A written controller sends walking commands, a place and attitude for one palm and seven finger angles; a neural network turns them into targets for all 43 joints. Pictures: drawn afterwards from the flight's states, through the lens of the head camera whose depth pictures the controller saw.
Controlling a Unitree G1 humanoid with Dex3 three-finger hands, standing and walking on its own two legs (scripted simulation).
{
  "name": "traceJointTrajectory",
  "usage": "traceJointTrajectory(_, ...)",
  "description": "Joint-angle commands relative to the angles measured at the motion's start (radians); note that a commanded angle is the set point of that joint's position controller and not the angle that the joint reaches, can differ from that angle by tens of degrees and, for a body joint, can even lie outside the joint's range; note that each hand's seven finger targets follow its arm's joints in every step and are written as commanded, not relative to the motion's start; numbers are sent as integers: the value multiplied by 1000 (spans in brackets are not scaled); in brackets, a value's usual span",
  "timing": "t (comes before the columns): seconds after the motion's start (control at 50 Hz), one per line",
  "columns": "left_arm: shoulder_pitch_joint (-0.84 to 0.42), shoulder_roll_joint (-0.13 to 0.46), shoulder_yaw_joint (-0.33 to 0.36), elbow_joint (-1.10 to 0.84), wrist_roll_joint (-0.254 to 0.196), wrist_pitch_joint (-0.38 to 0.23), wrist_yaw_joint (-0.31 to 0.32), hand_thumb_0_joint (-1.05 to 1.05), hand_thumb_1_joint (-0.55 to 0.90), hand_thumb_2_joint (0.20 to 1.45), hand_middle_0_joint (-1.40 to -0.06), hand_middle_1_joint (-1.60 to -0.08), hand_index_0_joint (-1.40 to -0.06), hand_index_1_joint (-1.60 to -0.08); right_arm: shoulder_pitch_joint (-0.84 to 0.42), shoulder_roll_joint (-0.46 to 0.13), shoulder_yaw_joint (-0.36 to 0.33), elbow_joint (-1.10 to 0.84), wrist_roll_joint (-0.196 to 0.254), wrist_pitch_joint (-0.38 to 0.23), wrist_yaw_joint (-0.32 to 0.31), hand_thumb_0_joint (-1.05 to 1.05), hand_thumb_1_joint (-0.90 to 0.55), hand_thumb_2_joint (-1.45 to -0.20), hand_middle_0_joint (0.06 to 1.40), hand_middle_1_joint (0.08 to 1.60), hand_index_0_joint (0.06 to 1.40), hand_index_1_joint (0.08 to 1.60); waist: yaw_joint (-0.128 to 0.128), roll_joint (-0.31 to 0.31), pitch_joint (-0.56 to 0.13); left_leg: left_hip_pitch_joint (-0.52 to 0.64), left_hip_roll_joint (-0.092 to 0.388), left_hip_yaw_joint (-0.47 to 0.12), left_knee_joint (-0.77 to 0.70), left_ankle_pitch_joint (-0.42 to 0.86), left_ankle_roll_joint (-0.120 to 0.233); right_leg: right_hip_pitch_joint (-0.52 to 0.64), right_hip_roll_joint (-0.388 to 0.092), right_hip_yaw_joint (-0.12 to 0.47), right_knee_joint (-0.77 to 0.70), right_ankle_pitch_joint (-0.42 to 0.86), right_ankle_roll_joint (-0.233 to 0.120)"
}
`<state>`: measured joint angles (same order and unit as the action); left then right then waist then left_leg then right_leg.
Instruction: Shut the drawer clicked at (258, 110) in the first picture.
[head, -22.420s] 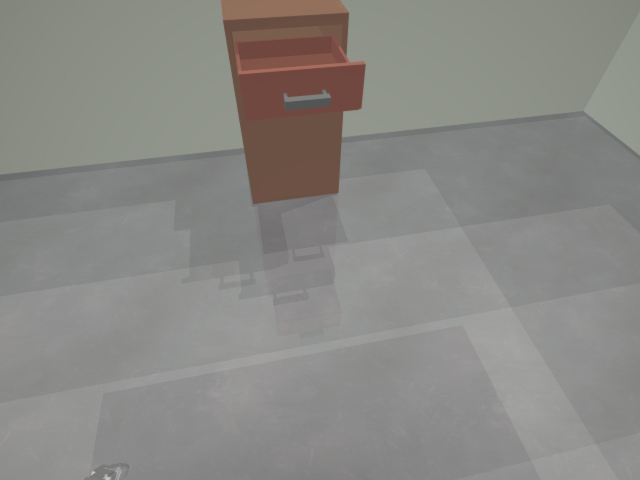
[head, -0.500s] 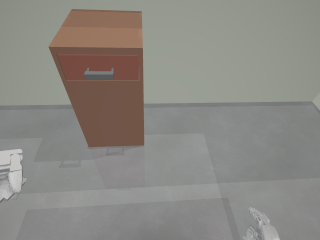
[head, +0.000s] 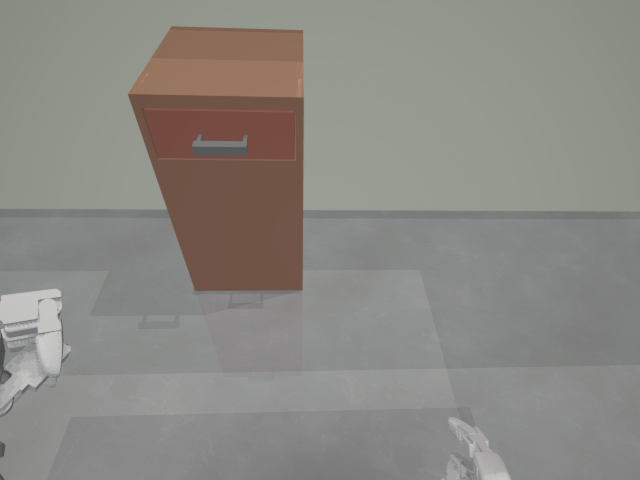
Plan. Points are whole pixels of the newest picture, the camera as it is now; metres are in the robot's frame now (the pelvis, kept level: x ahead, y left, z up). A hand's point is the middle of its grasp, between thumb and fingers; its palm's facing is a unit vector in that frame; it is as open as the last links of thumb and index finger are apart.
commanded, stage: let the arm hang, fingers relaxed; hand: left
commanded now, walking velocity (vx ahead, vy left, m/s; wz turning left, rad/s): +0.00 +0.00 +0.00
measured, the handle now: (221, 143) +0.88 +0.27 -0.08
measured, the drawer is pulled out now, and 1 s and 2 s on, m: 0.00 0.00 0.00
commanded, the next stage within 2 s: look to check the result in 1.10 s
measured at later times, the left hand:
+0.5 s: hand out of the picture -0.03 +0.22 -0.17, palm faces +0.06 -0.97 -0.22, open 4.5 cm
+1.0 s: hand out of the picture -0.01 +0.18 -0.17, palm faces +0.03 -0.98 -0.17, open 7.3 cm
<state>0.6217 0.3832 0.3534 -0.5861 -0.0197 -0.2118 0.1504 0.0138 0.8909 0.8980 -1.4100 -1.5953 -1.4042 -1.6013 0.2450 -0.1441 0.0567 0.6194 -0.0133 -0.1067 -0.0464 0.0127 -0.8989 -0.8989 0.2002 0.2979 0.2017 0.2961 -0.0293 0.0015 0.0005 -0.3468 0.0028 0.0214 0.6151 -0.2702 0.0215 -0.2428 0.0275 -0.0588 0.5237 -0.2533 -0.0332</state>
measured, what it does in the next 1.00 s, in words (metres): stands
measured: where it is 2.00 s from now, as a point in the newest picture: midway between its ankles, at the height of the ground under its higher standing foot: outside the picture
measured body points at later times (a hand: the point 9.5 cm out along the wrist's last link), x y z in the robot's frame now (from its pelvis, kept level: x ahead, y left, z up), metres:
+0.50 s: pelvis +0.01 +0.03 +0.01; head +0.03 +0.04 +0.46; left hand -0.03 +0.27 -0.15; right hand +0.03 -0.21 -0.14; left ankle +0.02 +0.11 -0.73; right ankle +0.01 -0.10 -0.73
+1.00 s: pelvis +0.00 +0.02 +0.01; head +0.00 +0.02 +0.46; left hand -0.01 +0.23 -0.15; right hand -0.03 -0.18 -0.15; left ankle +0.02 +0.12 -0.73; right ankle +0.01 -0.10 -0.73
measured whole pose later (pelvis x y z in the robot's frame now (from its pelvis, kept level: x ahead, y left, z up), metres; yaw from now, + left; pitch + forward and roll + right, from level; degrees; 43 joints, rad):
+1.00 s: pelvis +0.00 +0.02 +0.01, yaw +1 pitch -2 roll +0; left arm 0.29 0.13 0.00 1.14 0.01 0.00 0.04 0.01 0.92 0.90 -0.21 -0.30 -0.20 -0.31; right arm 0.32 -0.11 -0.01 1.14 -0.01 0.00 -0.03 0.00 -0.91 -0.90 0.19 0.30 0.20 0.29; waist -0.02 0.00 0.04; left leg -0.19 -0.01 0.06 0.43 -0.20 0.04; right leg -0.17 -0.02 -0.04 0.43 -0.22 0.00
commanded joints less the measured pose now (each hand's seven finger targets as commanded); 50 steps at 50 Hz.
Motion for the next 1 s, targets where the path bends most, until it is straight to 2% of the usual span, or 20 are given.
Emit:
traceJointTrajectory(0.0, -149, -32, -205, 680, 72, 188, -124, 0, 900, 900, -1360, -1557, -1360, -1557, -3, -188, -136, 80, 13, 11, 74, 0, -900, -900, 200, 300, 200, 300, -16, -101, -85, -80, 60, -64, 232, -168, -24, -48, -308, 223, -57, 247, -135)
traceJointTrajectory(0.04, -180, -70, -233, 703, 59, 204, -131, 0, 900, 900, -1280, -1470, -1280, -1470, 33, -152, -103, 73, 11, 57, 73, 0, -900, -900, 200, 300, 200, 300, -17, -100, -74, 10, 33, -33, 76, -46, -14, -110, -233, 111, 16, 154, -79)
traceJointTrajectory(0.06, -207, -76, -252, 748, 57, 212, -135, 0, 900, 900, -1240, -1427, -1240, -1427, 40, -161, -103, 69, 2, 64, 74, 0, -900, -900, 200, 300, 200, 300, -15, -136, -68, 47, 58, -94, 5, 133, 14, -129, -171, 63, 81, 117, -32)
traceJointTrajectory(0.08, -208, -89, -269, 789, 53, 215, -140, 0, 900, 900, -1200, -1383, -1200, -1383, 12, -197, -104, 62, -9, 64, 68, 0, -900, -900, 200, 300, 200, 300, 7, -99, -63, 58, 115, -176, -36, 267, 50, -143, -123, 35, 124, 104, 7)
traceJointTrajectory(0.1, -214, -89, -276, 839, 55, 216, -139, 0, 900, 900, -1160, -1340, -1160, -1340, -23, -218, -103, 59, -18, 64, 58, 0, -900, -900, 200, 300, 200, 300, 32, -109, -58, 20, 151, -203, -59, 324, 77, -87, -105, 38, 95, 126, 26)
traceJointTrajectory(0.12, -226, -76, -275, 899, 61, 215, -136, 0, 900, 900, -1120, -1297, -1120, -1297, -57, -211, -99, 66, -24, 71, 49, 0, -900, -900, 200, 300, 200, 300, 52, -210, -56, -27, 119, -145, -38, 247, 58, -2, -120, 86, 3, 172, 19)
traceJointTrajectory(0.14, -251, -53, -271, 959, 59, 214, -136, 0, 900, 900, -1080, -1253, -1080, -1253, -41, -190, -96, 72, -23, 75, 43, 0, -900, -900, 200, 300, 200, 300, 40, -266, -46, 0, 62, -99, -6, 267, 33, 19, -163, 115, -16, 331, -1)
traceJointTrajectory(0.16, -285, -34, -272, 1028, 57, 222, -134, 0, 900, 900, -1040, -1210, -1040, -1210, -15, -182, -98, 103, -20, 82, 41, 0, -900, -900, 200, 300, 200, 300, 21, -216, -39, 32, 49, -84, -33, 245, 20, -2, -175, 106, -5, 309, -15)
traceJointTrajectory(0.18, -306, -44, -279, 1093, 49, 223, -134, 0, 900, 900, -1000, -1167, -1000, -1167, -1, -175, -92, 136, -21, 83, 38, 0, -900, -900, 200, 300, 200, 300, 20, -125, -12, 45, 63, -89, -76, 302, 21, -2, -158, 94, 11, 301, -12)
traceJointTrajectory(0.22, -302, -53, -291, 1205, 40, 222, -130, 0, 900, 900, -920, -1080, -920, -1080, -9, -176, -82, 186, -19, 82, 34, 0, -900, -900, 200, 300, 200, 300, 37, 95, 1, 57, 88, -118, -161, 331, 34, 21, -121, 81, -7, 157, 1)
traceJointTrajectory(0.24, -294, -54, -297, 1260, 37, 222, -128, 0, 900, 900, -880, -1037, -880, -1037, -15, -169, -78, 203, -16, 84, 32, 0, -900, -900, 200, 300, 200, 300, 42, 161, 16, 57, 93, -123, -190, 310, 39, 30, -110, 79, -27, 97, 2)
traceJointTrajectory(0.3, -264, -80, -300, 1389, 31, 220, -128, 0, 900, 900, -760, -907, -760, -907, 8, -153, -78, 248, -12, 90, 21, 0, -900, -900, 200, 300, 200, 300, 47, 242, -15, 79, 108, -129, -243, 220, 45, 79, -99, 56, -77, 38, 2)
traceJointTrajectory(0.34, -264, -72, -310, 1453, 31, 218, -133, 0, 900, 900, -680, -820, -680, -820, 25, -150, -78, 276, -6, 95, 20, 0, -900, -900, 200, 300, 200, 300, 43, 219, -27, 94, 104, -128, -264, 129, 42, 90, -102, 56, -108, 35, -3)
traceJointTrajectory(0.36, -271, -71, -311, 1475, 33, 215, -132, 0, 900, 900, -640, -777, -640, -777, 39, -151, -81, 283, -3, 96, 19, 0, -900, -900, 200, 300, 200, 300, 40, 139, -18, 104, 107, -133, -256, 137, 42, 88, -104, 60, -125, 55, -5)
traceJointTrajectory(0.4, -273, -82, -320, 1524, 32, 215, -134, 0, 900, 900, -560, -690, -560, -690, 56, -149, -83, 312, -1, 99, 18, 0, -900, -900, 200, 300, 200, 300, 32, 73, -7, 121, 105, -133, -273, 73, 40, 66, -113, 64, -154, 32, -7)
traceJointTrajectory(0.58, -250, -111, -339, 1661, 32, 209, -121, 0, 900, 900, -200, -300, -200, -300, 107, -113, -82, 421, 3, 101, 14, 0, -900, -900, 200, 300, 200, 300, 24, -30, 74, 158, 103, -103, -290, 108, 37, 15, -128, 66, -180, 41, -5)
traceJointTrajectory(0.68, -240, -126, -338, 1694, 32, 207, -115, 0, 900, 900, -200, -300, -200, -300, 117, -96, -80, 461, 2, 99, 14, 0, -900, -900, 200, 300, 200, 300, 27, -28, 77, 165, 96, -91, -297, 107, 35, 19, -129, 73, -182, 39, -4)
traceJointTrajectory(0.82, -245, -147, -337, 1710, 32, 208, -111, 0, 900, 900, -200, -300, -200, -300, 133, -66, -80, 489, -1, 101, 12, 0, -900, -900, 200, 300, 200, 300, 28, 27, 131, 124, 88, -86, -317, 36, 27, 2, -121, 83, -191, 3, -8)
traceJointTrajectory(0.88, -241, -153, -332, 1710, 33, 206, -110, 0, 900, 900, -200, -300, -200, -300, 144, -57, -83, 493, -1, 99, 11, 0, -900, -900, 200, 300, 200, 300, 29, 21, 112, 125, 89, -86, -315, 35, 28, 13, -121, 80, -188, 12, -8)
traceJointTrajectory(0.98, -243, -163, -331, 1710, 32, 205, -109, 0, 900, 900, -200, -300, -200, -300, 158, -43, -87, 499, -2, 104, 10, 0, -900, -900, 200, 300, 200, 300, 27, 13, 134, 112, 84, -76, -308, 3, 23, -10, -117, 89, -199, -21, -12)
